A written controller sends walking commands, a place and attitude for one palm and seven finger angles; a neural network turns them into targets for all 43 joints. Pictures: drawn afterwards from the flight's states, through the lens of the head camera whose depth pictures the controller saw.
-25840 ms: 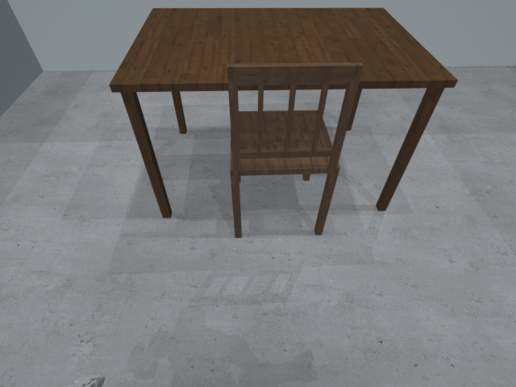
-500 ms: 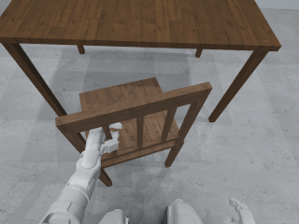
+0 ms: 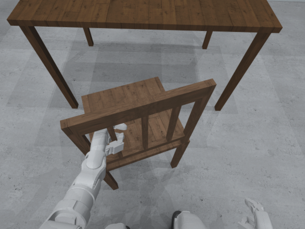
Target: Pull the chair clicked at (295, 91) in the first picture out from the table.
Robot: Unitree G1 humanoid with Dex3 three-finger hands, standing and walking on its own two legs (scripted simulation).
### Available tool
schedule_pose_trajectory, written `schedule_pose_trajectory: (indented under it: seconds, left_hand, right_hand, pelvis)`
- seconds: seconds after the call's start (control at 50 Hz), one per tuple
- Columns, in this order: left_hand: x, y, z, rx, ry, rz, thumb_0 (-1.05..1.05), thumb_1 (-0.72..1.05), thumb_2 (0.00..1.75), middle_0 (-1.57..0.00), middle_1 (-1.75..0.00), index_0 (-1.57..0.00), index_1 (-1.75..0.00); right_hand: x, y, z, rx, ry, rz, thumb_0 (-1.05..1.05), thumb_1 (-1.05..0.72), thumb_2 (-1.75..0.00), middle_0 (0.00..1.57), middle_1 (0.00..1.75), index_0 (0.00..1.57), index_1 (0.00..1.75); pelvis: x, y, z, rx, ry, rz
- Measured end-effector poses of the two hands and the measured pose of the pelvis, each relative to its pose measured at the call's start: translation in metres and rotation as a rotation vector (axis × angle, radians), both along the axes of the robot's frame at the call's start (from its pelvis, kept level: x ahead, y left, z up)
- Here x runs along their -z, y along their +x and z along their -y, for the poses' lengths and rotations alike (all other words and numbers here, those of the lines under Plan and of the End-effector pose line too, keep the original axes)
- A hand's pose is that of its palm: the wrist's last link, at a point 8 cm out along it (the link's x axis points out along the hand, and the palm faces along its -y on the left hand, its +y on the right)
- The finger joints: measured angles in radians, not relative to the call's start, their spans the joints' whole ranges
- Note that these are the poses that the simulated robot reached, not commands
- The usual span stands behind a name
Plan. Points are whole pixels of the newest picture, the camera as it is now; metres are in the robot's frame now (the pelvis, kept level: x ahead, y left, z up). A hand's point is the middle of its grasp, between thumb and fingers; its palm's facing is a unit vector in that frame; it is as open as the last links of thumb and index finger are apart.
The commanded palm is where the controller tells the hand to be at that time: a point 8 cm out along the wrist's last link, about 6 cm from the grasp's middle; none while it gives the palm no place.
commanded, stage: step backward, pulling the chair out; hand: left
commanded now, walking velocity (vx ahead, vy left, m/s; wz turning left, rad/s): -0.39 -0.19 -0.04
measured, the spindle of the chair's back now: (144, 133) +0.40 +0.02 -0.11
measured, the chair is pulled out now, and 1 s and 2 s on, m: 0.39 0.60 0.60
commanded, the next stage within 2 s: stop walking, hand still on the chair in 0.24 s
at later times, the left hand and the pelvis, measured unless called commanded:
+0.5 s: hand (112, 199) +0.19 +0.10 -0.06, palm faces +0.03 -0.99 -0.15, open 5.0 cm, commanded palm +0.17 +0.16 -0.04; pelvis -0.13 -0.02 +0.00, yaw -1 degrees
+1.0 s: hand (100, 228) +0.13 +0.13 -0.06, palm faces -0.01 -0.99 -0.13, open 5.1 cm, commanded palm +0.12 +0.18 -0.04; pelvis -0.14 +0.01 +0.01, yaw -1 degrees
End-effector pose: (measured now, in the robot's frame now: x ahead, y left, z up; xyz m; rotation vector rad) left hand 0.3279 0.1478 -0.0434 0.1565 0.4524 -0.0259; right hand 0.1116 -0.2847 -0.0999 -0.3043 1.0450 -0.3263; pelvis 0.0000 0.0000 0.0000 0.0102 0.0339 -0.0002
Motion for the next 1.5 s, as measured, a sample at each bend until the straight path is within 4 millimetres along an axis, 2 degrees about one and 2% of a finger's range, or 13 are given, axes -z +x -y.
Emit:
schedule_pose_trajectory:
  seconds: [0.12,0.26,0.32,0.36,0.54,0.64,0.7,0.86,0.96,1.06,1.28,1.42,1.5]
  left_hand:
    - [-0.001,-0.04,-0.008,0.014,-0.018,-0.016,0.01,0.75,0.79,-0.27,-1.27,-0.5,-1.45]
    - [-0.001,-0.088,-0.013,-0.032,0.009,-0.003,0.01,0.73,0.82,-0.32,-1.26,-0.5,-1.45]
    - [-0.002,-0.108,-0.011,-0.077,0.019,-0.018,0.01,0.72,0.83,-0.34,-1.22,-0.5,-1.45]
    - [-0.003,-0.121,-0.009,-0.096,0.02,-0.028,0.02,0.72,0.83,-0.35,-1.2,-0.5,-1.45]
    - [-0.003,-0.163,-0.007,-0.081,0.003,-0.034,0.02,0.73,0.81,-0.32,-1.21,-0.5,-1.45]
    - [-0.002,-0.179,-0.013,-0.035,-0.021,-0.03,0.02,0.73,0.81,-0.3,-1.26,-0.5,-1.45]
    - [-0.003,-0.191,-0.017,-0.031,-0.031,-0.053,0.03,0.74,0.8,-0.28,-1.25,-0.5,-1.45]
    - [-0.004,-0.21,-0.027,-0.032,-0.02,-0.052,0.03,0.73,0.83,-0.3,-1.24,-0.5,-1.45]
    - [-0.004,-0.214,-0.03,-0.049,-0.016,-0.06,0.04,0.73,0.84,-0.31,-1.23,-0.5,-1.45]
    - [-0.004,-0.215,-0.03,-0.061,-0.012,-0.06,0.04,0.72,0.85,-0.32,-1.22,-0.5,-1.45]
    - [-0.004,-0.215,-0.03,-0.079,-0.009,-0.06,0.04,0.72,0.86,-0.32,-1.22,-0.5,-1.45]
    - [-0.004,-0.215,-0.03,-0.099,-0.032,-0.062,0.05,0.71,0.86,-0.32,-1.23,-0.5,-1.45]
    - [-0.004,-0.212,-0.037,-0.092,-0.053,-0.025,0.04,0.61,0.79,-0.37,-1.31,-0.5,-1.45]
  right_hand:
    - [-0.007,-0.035,-0.03,-0.032,0.068,0.001,0.01,-0.91,-0.9,0.2,0.3,0.2,0.3]
    - [0.023,-0.077,-0.054,-0.063,0.218,-0.016,0.01,-0.9,-0.9,0.2,0.3,0.2,0.3]
    - [0.038,-0.096,-0.052,-0.058,0.258,-0.025,0.01,-0.9,-0.9,0.2,0.3,0.2,0.3]
    - [0.039,-0.11,-0.046,-0.027,0.263,-0.031,0.01,-0.9,-0.9,0.2,0.3,0.21,0.3]
    - [0.006,-0.148,-0.002,-0.009,0.075,0.03,0.01,-0.9,-0.9,0.2,0.3,0.2,0.3]
    - [-0.013,-0.161,-0.004,0.002,0.002,0.064,0.01,-0.91,-0.9,0.2,0.3,0.2,0.3]
    - [-0.015,-0.165,-0.017,-0.001,0.028,0.087,0.01,-0.91,-0.9,0.2,0.3,0.2,0.3]
    - [0.002,-0.166,-0.06,-0.043,0.161,0.053,0.01,-0.9,-0.9,0.2,0.3,0.2,0.3]
    - [0.003,-0.159,-0.072,-0.056,0.187,0.073,0.01,-0.9,-0.9,0.2,0.3,0.2,0.3]
    - [0.0,-0.152,-0.065,-0.065,0.175,0.084,0.01,-0.9,-0.9,0.2,0.3,0.21,0.3]
    - [-0.016,-0.146,-0.027,-0.037,0.082,0.115,0.01,-0.9,-0.9,0.2,0.3,0.2,0.3]
    - [-0.018,-0.153,-0.022,-0.018,0.092,0.116,0.01,-0.9,-0.9,0.2,0.3,0.2,0.3]
    - [-0.015,-0.159,-0.022,-0.033,0.112,0.115,0.01,-0.9,-0.9,0.2,0.3,0.2,0.3]
  pelvis:
    - [-0.01,-0.033,-0.005,0.038,-0.039,0.003]
    - [-0.003,-0.071,0.01,0.068,-0.026,0.001]
    - [-0.002,-0.092,0.017,0.057,-0.068,0.027]
    - [-0.003,-0.103,0.02,0.055,-0.051,0.027]
    - [-0.002,-0.137,0.013,-0.003,-0.001,0.021]
    - [-0.003,-0.151,-0.001,0.025,0.019,0.054]
    - [-0.006,-0.15,-0.007,0.026,-0.007,0.059]
    - [-0.006,-0.147,-0.01,0.014,-0.038,0.07]
    - [-0.008,-0.145,-0.01,0.023,-0.031,0.059]
    - [-0.009,-0.144,-0.007,0.024,-0.029,0.053]
    - [-0.01,-0.149,0.0,0.028,-0.022,0.049]
    - [-0.01,-0.152,0.004,0.016,-0.019,0.02]
    - [-0.005,-0.156,0.007,0.007,-0.015,-0.029]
